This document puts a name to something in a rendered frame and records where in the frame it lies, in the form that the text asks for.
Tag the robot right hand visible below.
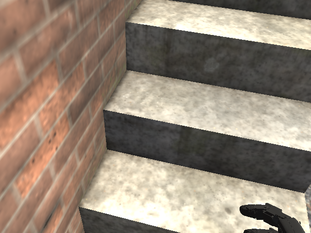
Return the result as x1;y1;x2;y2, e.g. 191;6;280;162
240;203;305;233

